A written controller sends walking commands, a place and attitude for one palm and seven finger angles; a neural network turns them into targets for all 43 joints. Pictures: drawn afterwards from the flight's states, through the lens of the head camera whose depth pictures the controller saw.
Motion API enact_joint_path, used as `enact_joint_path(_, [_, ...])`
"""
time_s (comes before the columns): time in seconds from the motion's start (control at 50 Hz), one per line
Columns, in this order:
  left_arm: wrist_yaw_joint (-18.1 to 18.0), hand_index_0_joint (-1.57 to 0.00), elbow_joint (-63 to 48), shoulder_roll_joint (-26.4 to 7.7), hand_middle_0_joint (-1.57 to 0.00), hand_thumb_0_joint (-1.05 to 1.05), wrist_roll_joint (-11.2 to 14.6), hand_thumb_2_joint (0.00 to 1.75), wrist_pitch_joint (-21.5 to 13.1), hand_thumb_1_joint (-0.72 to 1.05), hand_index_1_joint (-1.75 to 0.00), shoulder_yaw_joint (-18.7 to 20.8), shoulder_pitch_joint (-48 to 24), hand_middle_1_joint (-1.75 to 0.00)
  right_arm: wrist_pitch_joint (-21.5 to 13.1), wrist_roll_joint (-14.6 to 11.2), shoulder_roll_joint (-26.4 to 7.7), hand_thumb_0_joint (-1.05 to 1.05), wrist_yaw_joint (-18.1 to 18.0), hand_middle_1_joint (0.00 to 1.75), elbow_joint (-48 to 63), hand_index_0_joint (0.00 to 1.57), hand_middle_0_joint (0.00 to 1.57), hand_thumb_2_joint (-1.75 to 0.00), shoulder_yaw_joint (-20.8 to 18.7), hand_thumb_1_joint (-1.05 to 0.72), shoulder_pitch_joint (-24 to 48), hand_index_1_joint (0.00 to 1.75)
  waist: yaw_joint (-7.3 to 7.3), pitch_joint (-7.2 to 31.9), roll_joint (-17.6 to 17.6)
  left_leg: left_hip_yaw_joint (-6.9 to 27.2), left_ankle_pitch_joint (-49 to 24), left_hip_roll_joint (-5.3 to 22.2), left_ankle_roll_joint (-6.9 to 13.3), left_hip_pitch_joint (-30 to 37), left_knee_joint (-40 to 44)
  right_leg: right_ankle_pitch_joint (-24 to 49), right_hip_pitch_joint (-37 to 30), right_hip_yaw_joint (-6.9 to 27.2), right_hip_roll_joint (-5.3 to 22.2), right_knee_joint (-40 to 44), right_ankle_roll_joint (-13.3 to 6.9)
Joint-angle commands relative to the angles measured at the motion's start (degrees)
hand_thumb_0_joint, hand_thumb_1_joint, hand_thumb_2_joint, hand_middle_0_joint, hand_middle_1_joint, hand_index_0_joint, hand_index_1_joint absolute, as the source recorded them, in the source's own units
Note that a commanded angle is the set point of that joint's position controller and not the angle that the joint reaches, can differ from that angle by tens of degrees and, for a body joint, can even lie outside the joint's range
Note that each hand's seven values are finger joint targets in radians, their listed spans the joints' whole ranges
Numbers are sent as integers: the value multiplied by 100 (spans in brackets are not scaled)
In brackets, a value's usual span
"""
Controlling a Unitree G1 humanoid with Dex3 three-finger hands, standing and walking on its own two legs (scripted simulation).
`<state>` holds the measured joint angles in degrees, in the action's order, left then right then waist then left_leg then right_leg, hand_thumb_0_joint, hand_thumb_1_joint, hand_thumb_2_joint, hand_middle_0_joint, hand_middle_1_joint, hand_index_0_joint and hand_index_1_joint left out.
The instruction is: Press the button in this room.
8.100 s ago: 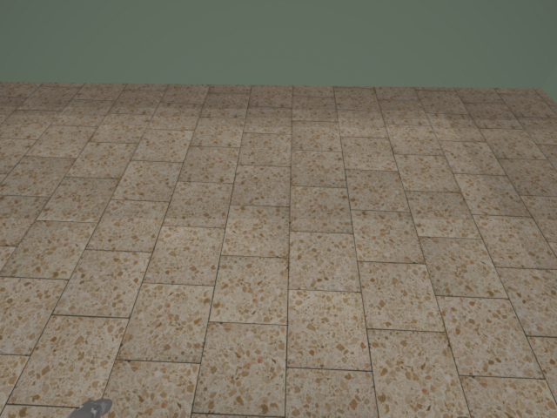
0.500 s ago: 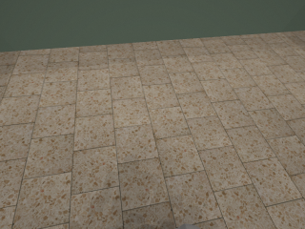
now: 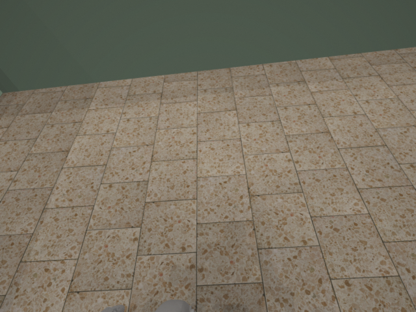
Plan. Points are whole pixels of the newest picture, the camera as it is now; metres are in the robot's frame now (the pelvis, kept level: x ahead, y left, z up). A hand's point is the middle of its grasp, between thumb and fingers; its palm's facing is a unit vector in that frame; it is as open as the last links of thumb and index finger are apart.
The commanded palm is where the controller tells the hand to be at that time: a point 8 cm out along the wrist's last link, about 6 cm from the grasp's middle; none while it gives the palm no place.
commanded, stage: turn or walk to find it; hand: left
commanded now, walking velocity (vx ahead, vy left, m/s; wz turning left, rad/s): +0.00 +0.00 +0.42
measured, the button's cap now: out of the picture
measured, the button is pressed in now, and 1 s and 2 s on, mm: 0 0 0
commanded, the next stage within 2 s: none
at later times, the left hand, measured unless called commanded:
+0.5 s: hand out of the picture -0.04 +0.26 -0.17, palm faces +0.26 -0.93 -0.25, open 7.4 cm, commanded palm none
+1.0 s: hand out of the picture -0.07 +0.20 -0.16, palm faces +0.44 -0.87 -0.24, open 7.4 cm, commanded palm none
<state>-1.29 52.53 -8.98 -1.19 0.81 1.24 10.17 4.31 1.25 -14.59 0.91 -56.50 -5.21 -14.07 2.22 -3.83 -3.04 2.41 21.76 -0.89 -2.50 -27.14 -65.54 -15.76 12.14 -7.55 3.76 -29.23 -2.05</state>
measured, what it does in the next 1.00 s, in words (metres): steps on the spot, turning left: left foot, then right foot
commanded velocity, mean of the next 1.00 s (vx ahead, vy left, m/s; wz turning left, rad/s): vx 0.00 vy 0.00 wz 0.42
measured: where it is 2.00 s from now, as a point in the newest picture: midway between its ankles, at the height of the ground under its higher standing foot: outside the picture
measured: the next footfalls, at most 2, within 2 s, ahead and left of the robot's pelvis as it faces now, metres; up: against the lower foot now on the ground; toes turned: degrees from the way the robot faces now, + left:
left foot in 0.30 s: -0.01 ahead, +0.16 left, +0.00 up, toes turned +13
right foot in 0.70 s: +0.04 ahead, -0.08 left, +0.00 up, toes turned +14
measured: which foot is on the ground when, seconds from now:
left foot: up 0.00-0.28, down 0.30-0.72, up 0.74-1.00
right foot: down 0.00-0.30, up 0.32-0.68, down 0.70-1.00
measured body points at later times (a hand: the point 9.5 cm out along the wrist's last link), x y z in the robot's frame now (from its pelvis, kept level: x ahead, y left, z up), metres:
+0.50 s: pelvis -0.03 +0.04 +0.00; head -0.01 +0.07 +0.45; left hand -0.05 +0.31 -0.16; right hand +0.12 -0.17 -0.13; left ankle -0.05 +0.15 -0.74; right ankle -0.01 -0.10 -0.67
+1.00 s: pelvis -0.05 +0.00 +0.00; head -0.02 +0.00 +0.45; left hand -0.10 +0.24 -0.14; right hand +0.09 -0.22 -0.16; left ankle -0.14 +0.13 -0.68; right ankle +0.00 -0.09 -0.74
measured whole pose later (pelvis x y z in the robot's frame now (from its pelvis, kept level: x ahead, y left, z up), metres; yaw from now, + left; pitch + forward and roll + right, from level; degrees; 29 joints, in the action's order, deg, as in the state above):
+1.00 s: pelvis -0.05 +0.00 +0.00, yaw +27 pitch -1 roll +1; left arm -1.1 53.8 -9.5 -1.7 0.8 1.5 12.5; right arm 4.8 1.1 -14.0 1.1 -57.7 -4.8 -13.8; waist 1.0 -4.3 -1.0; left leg 0.2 24.0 1.9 -3.5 -23.4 -57.2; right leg -15.3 12.3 -11.3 6.3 -29.2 -0.5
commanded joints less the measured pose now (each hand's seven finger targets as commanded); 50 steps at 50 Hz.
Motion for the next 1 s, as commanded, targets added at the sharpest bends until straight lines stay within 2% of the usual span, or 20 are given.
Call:
enact_joint_path(0.0, [-84,-20,-307,-1147,-20,0,-11,90,-166,90,-30,330,211,-30,-89,5,-274,0,9,30,328,20,20,-90,-24,-90,112,30,-250,198,1218,-93,23,266,-166,-315,119,1381,-368,824,1439,1196,-470])
enact_joint_path(0.16, [-57,-20,-22,-1486,-20,0,-71,90,-89,90,-30,436,644,-30,-191,-82,-166,0,-16,30,441,20,20,-90,113,-90,602,30,-511,449,1565,-598,566,272,-65,442,2023,2342,-614,632,1732,722,-641])
enact_joint_path(0.22, [-40,-20,24,-1504,-20,0,-29,90,-44,90,-30,448,500,-30,-273,-80,-205,0,-41,30,349,20,20,-90,126,-90,191,30,-242,683,1337,-791,-358,189,17,1322,3506,2233,-420,250,1593,102,-285])
enact_joint_path(0.24, [-32,-20,14,-1401,-20,0,26,90,-11,90,-30,445,480,-30,-328,-66,-378,0,-35,30,290,20,20,-90,95,-90,-31,30,-97,809,914,-631,-1099,347,97,2003,4302,1795,0,18,1432,-466,-5])
enact_joint_path(0.26, [-5,-20,-113,-1077,-20,0,71,90,35,90,-30,406,655,-30,-392,-18,-921,0,-48,30,339,20,20,-90,-25,-90,-102,30,-81,888,-627,893,-2170,1526,542,2765,4693,70,1241,-307,788,-1536,411])
enact_joint_path(0.28, [19,-20,-299,-840,-20,0,28,90,62,90,-30,267,377,-30,-347,-31,-1296,0,-67,30,340,20,20,-90,-91,-90,-283,30,42,721,-1410,1645,-3586,2387,1063,2681,4753,-2002,1927,-105,389,-2480,595])
enact_joint_path(0.3, [-19,-20,-309,-898,-20,0,-2,90,138,90,-30,268,102,-30,-358,-14,-1215,0,-144,30,246,20,20,-90,-94,-90,-368,30,167,706,-1118,1631,-3504,2368,1216,2379,4771,-1928,1952,361,384,-3034,601])
enact_joint_path(0.32, [-19,-20,-251,-903,-20,0,19,90,161,90,-30,295,-85,-30,-351,-3,-1120,0,-198,30,241,20,20,-90,-58,-90,-178,30,107,484,-1237,1453,-3335,2126,1216,2121,4752,-1656,2037,555,380,-3320,604])
enact_joint_path(0.36, [43,-20,-81,-955,-20,0,35,90,130,90,-30,324,89,-30,-373,-4,-837,0,-212,30,393,20,20,-90,52,-90,379,30,-168,270,-725,900,-3323,1662,1169,1895,4665,-1039,1891,590,350,-3451,620])
enact_joint_path(0.4, [67,-20,-4,-933,-20,0,34,90,113,90,-30,306,231,-30,-408,-20,-809,0,-205,30,435,20,20,-90,55,-90,426,30,-192,350,-466,732,-3348,1492,1127,1900,4657,-863,1714,553,285,-3294,663])
enact_joint_path(0.54, [32,-20,-241,-787,-20,0,60,90,94,90,-30,266,27,-30,-342,12,-891,0,-169,30,449,20,20,-90,-47,-90,239,30,-65,461,-517,1181,-3059,1449,1229,1967,4553,-1018,1295,505,33,-1991,679])
enact_joint_path(0.64, [2,-20,-155,-821,-20,0,77,90,-5,90,-30,284,604,-30,-286,-5,-834,0,-134,30,568,20,20,-90,-83,-90,465,30,-362,556,-527,1378,-2461,1096,961,1134,4121,-3,-88,352,-160,-24,585])
enact_joint_path(0.66, [-19,-20,-134,-966,-20,0,52,90,-62,90,-30,321,770,-30,-294,-41,-673,0,-117,30,605,20,20,-90,-80,-90,441,30,-434,661,-184,1222,-1983,825,715,731,3710,428,-704,550,72,707,532])
enact_joint_path(0.68, [-68,-20,-147,-1429,-20,0,-36,90,-130,90,-30,402,864,-30,-295,-92,-327,0,-78,30,672,20,20,-90,-38,-90,299,30,-461,757,1149,538,-690,186,331,-223,2674,605,-1412,1739,1250,1213,176])
enact_joint_path(0.7, [-68,-20,-226,-1745,-20,0,-51,90,-126,90,-30,446,827,-30,-284,-59,-216,0,-79,30,822,20,20,-90,-18,-90,445,30,-524,550,1889,43,1105,-284,107,-631,1455,1175,-980,2574,2335,1374,-474])
enact_joint_path(0.72, [-84,-20,-302,-1595,-20,0,14,90,-149,90,-30,468,644,-30,-183,12,-461,0,-94,30,711,20,20,-90,-82,-90,391,30,-482,516,1951,421,1049,-35,140,-475,559,712,-310,2547,2292,1538,-642])
enact_joint_path(0.78, [-75,-20,-494,-1149,-20,0,7,90,-107,90,-30,335,-249,-30,-83,12,-375,0,13,30,404,20,20,-90,-119,-90,115,30,-24,-108,1066,204,38,202,62,-388,-507,27,503,1297,1547,1511,-377])
enact_joint_path(0.82, [-73,-20,-483,-1072,-20,0,-4,90,-146,90,-30,303,-123,-30,-79,17,-322,0,30,30,332,20,20,-90,-79,-90,-6,30,-86,36,1276,19,-185,217,-43,-313,-464,464,286,898,1366,1396,-320])
enact_joint_path(0.88, [-87,-20,-342,-1151,-20,0,-24,90,-137,90,-30,340,144,-30,-85,2,-279,0,28,30,345,20,20,-90,-47,-90,167,30,-236,108,1185,-151,-6,294,-124,-279,117,570,-92,766,1503,1341,-416])
enact_joint_path(0.98, [-59,-20,-70,-1421,-20,0,-63,90,-114,90,-30,409,684,-30,-180,-63,-147,0,1,30,442,20,20,-90,69,-90,636,30,-556,399,1400,-507,588,284,-116,113,1696,2165,-787,648,1719,837,-604])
